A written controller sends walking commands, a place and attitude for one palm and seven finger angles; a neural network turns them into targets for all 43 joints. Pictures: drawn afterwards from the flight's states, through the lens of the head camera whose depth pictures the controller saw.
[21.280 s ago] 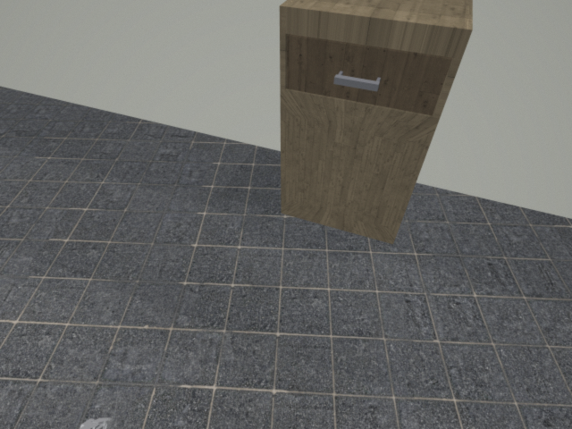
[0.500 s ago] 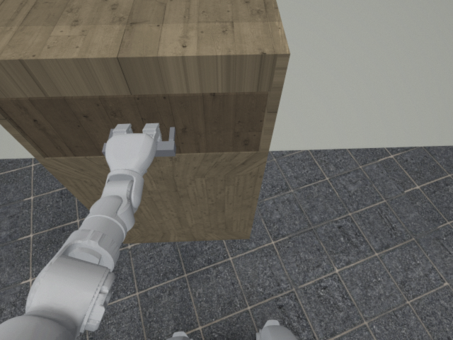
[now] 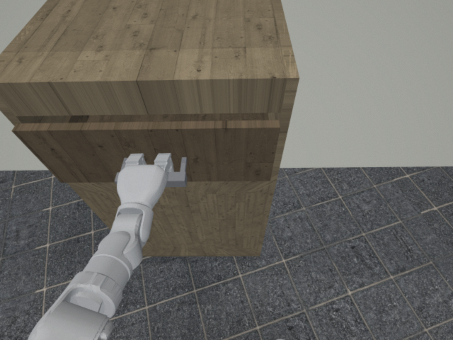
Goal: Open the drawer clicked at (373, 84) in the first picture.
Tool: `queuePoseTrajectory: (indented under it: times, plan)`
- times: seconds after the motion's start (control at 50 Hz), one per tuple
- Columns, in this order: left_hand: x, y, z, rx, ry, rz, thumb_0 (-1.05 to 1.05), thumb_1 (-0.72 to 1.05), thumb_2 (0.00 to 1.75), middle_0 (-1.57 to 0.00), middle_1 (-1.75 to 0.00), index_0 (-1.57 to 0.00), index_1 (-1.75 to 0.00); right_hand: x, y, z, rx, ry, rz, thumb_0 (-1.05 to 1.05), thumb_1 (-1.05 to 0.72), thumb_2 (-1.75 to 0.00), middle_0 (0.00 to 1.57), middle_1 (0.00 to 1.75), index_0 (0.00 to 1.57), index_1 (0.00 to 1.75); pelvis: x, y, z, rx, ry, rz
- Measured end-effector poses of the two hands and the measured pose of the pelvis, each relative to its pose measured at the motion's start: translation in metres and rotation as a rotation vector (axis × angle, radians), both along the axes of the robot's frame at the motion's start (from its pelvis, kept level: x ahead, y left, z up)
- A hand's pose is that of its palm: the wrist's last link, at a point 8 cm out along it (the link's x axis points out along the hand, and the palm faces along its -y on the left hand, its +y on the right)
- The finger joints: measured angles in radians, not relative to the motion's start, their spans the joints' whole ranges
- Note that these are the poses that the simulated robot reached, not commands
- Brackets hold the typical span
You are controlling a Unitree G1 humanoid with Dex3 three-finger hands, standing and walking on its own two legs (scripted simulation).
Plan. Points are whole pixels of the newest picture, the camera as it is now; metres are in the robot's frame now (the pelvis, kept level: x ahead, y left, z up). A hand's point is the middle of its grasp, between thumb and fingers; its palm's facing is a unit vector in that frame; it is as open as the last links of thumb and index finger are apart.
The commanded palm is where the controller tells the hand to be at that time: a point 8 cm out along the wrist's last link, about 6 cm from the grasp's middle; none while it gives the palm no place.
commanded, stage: pull the drawer open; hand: left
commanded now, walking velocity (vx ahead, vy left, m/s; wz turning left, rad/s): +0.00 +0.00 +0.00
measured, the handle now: (153, 171) +0.44 +0.16 +0.01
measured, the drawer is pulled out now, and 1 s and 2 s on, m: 0.03 0.16 0.28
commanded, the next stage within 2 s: none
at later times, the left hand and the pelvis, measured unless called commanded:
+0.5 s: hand (145, 226) +0.33 +0.16 -0.01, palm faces -0.03 -0.06 -1.00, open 5.4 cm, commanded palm +0.29 +0.17 +0.04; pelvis +0.00 -0.02 +0.00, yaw +1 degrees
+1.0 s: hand (140, 257) +0.27 +0.16 -0.01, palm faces -0.01 -0.09 -1.00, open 5.5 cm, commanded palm +0.23 +0.17 +0.04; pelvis -0.01 -0.02 +0.00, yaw +0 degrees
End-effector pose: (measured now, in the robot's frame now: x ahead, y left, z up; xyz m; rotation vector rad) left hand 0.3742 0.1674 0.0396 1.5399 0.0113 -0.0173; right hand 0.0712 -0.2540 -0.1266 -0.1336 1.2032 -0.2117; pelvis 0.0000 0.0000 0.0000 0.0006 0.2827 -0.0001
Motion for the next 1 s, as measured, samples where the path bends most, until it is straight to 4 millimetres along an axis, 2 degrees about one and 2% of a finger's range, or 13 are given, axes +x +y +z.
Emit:
queuePoseTrajectory:
  times: [0.2, 0.34, 0.46, 0.78, 1.0]
  plan:
    - [-0.036, 0.0, 0.0, -0.015, -0.001, 0.011, 0.01, 0.75, 0.84, -0.38, -1.35, -0.41, -1.35, 0.054, 0.004, 0.012, 0.008, -0.122, 0.079, 0.01, -0.91, -0.9, 0.2, 0.3, 0.2, 0.3, 0.003, -0.005, 0.004, 0.003, -0.044, 0.013]
    - [-0.053, 0.0, 0.0, -0.014, 0.002, 0.014, 0.01, 0.75, 0.84, -0.38, -1.35, -0.41, -1.35, 0.075, 0.005, 0.018, 0.006, -0.18, 0.123, 0.01, -0.91, -0.9, 0.2, 0.3, 0.2, 0.3, 0.001, -0.01, 0.004, 0.008, -0.065, 0.021]
    - [-0.064, 0.0, 0.001, -0.021, 0.008, 0.018, 0.01, 0.74, 0.83, -0.38, -1.35, -0.41, -1.35, 0.077, 0.005, 0.02, 0.011, -0.205, 0.128, 0.01, -0.91, -0.9, 0.2, 0.3, 0.2, 0.3, -0.002, -0.014, 0.005, 0.012, -0.076, 0.017]
    - [-0.097, 0.0, 0.001, -0.037, -0.001, 0.025, 0.02, 0.74, 0.84, -0.37, -1.35, -0.41, -1.35, 0.056, -0.005, 0.016, 0.008, -0.193, 0.108, 0.01, -0.9, -0.9, 0.2, 0.3, 0.2, 0.3, -0.008, -0.017, 0.005, 0.018, -0.094, 0.002]
    - [-0.127, 0.0, 0.001, -0.062, -0.007, 0.033, 0.02, 0.72, 0.83, -0.37, -1.35, -0.41, -1.35, 0.072, 0.001, 0.023, 0.02, -0.264, 0.133, 0.01, -0.91, -0.9, 0.2, 0.3, 0.2, 0.3, -0.008, -0.017, 0.004, 0.02, -0.11, -0.005]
